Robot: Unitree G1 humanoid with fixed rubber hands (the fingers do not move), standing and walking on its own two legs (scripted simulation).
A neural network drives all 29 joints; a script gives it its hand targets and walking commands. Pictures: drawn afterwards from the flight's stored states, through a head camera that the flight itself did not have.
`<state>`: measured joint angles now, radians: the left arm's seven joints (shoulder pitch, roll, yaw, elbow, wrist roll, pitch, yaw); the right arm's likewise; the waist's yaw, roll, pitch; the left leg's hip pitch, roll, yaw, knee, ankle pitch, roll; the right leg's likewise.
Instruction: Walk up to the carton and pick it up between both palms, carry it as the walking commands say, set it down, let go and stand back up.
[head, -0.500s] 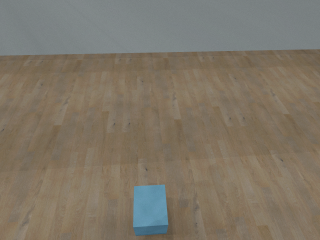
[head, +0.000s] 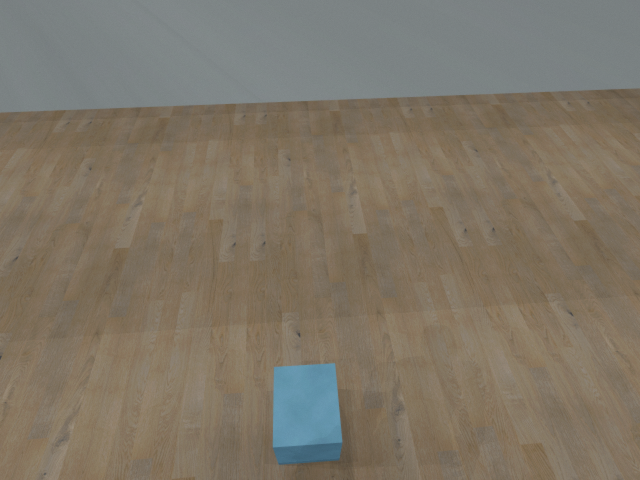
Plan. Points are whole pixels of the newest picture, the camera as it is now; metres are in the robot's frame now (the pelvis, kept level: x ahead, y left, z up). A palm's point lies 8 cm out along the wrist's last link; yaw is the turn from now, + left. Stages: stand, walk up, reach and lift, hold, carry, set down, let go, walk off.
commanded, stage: walk up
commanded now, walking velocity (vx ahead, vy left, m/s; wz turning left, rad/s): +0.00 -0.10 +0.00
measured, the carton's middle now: (306, 414) +0.42 +0.04 -0.67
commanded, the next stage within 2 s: stand in 0.86 s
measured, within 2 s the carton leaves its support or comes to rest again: neither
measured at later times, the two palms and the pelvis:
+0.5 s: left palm out of the picture +0.01 +0.21 -0.15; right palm out of the picture +0.03 -0.22 -0.14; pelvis +0.00 -0.01 +0.00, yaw +0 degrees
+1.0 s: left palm out of the picture -0.02 +0.20 -0.13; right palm out of the picture +0.00 -0.21 -0.14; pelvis +0.02 -0.01 +0.01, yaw +0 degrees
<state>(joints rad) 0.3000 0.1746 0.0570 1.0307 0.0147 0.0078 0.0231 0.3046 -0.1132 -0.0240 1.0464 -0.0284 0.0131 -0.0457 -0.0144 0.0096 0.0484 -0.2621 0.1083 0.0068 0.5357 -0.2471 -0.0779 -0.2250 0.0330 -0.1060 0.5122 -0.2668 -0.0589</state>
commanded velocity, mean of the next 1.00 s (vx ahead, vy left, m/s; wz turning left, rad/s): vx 0.00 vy -0.04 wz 0.00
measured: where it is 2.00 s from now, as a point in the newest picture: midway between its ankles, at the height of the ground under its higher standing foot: outside the picture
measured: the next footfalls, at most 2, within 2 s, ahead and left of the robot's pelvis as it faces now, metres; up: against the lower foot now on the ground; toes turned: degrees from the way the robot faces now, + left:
none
